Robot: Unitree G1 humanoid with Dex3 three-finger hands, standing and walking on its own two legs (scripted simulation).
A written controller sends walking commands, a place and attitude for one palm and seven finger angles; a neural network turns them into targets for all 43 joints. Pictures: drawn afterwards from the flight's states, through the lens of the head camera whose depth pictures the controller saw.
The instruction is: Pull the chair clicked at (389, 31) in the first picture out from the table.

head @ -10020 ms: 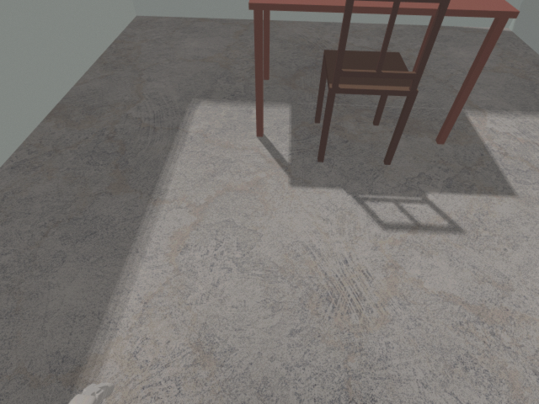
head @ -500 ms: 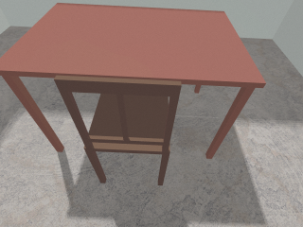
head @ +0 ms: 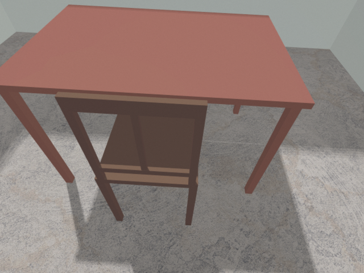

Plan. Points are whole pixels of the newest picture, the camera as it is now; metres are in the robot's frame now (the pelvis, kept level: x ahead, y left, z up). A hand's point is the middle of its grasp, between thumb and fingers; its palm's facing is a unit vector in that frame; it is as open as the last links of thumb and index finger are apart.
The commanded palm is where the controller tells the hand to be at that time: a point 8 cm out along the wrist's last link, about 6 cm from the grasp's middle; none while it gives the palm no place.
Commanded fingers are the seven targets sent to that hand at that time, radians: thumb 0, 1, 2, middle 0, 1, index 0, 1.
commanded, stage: look again from close up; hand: left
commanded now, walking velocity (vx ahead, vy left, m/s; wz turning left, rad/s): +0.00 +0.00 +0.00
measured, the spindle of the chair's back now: (140, 144) +0.50 +0.17 -0.09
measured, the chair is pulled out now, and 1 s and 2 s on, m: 0.00 0.00 0.00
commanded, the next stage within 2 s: shuffle to correct the standing spot in 0.80 s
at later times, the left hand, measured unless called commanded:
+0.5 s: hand out of the picture -0.01 +0.14 -0.18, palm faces +0.04 -0.99 -0.16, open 7.4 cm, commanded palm none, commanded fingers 0.00 0.90 0.90 -0.20 -0.30 -0.20 -0.30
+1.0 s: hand out of the picture -0.03 +0.14 -0.18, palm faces +0.06 -0.98 -0.16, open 7.4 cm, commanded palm none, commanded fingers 0.00 0.90 0.90 -0.20 -0.30 -0.20 -0.30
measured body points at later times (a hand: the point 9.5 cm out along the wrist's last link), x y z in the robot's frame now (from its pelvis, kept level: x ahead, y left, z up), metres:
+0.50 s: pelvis +0.01 -0.02 +0.00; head +0.01 -0.01 +0.45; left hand -0.01 +0.20 -0.16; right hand +0.01 -0.24 -0.16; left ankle -0.01 +0.10 -0.74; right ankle -0.04 -0.13 -0.74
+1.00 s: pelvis +0.00 -0.02 +0.00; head +0.01 -0.02 +0.45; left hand -0.03 +0.19 -0.16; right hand +0.01 -0.24 -0.16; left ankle -0.01 +0.10 -0.74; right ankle -0.04 -0.13 -0.74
